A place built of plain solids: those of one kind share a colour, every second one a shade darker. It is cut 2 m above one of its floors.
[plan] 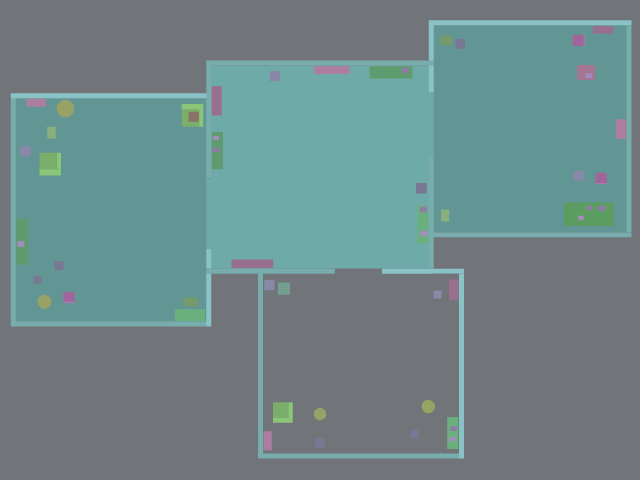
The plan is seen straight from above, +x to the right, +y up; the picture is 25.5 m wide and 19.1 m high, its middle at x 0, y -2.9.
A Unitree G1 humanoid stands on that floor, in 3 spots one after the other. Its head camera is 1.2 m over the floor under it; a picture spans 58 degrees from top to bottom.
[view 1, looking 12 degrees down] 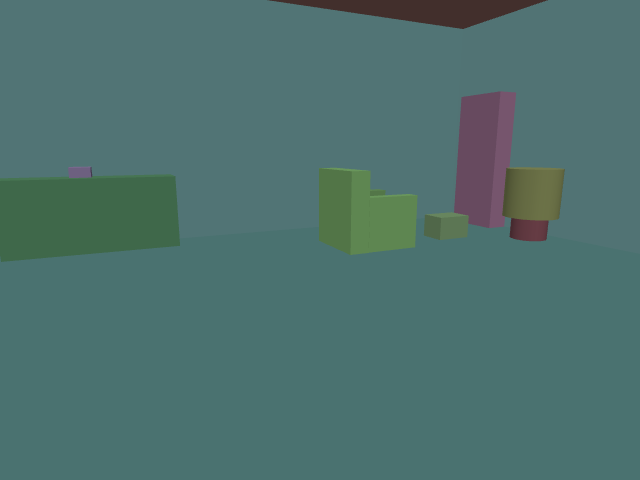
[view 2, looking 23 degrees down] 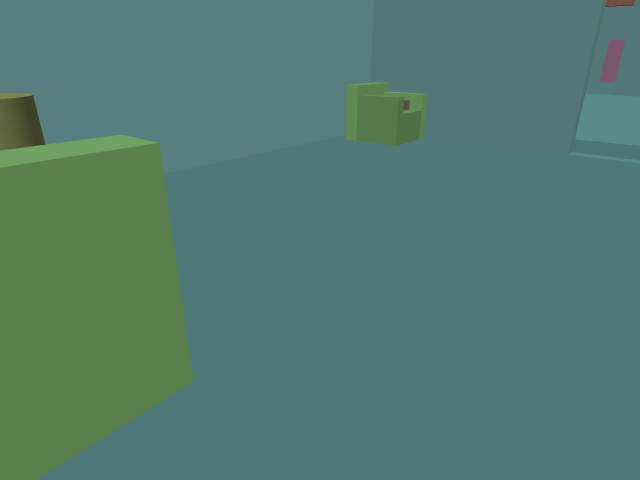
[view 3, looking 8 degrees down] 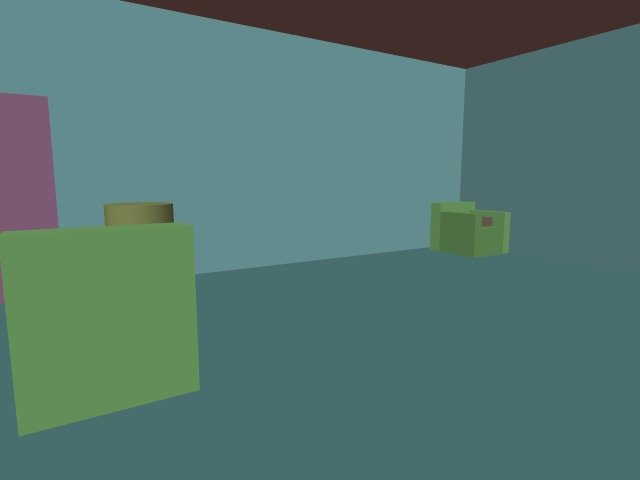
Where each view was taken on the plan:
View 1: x -6.09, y -2.68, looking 155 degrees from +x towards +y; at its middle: armchair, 5.68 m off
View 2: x -11.03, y -1.60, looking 40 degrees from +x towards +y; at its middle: floor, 3.07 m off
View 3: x -10.96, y -2.68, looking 58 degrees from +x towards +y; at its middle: wall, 6.46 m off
